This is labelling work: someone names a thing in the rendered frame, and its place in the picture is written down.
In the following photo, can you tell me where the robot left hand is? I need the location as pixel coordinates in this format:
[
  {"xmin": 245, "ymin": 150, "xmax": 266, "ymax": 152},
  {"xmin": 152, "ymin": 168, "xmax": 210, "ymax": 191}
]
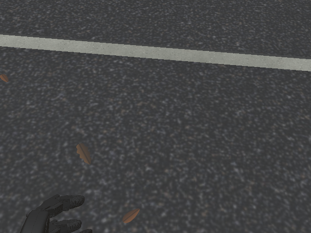
[{"xmin": 19, "ymin": 194, "xmax": 92, "ymax": 233}]

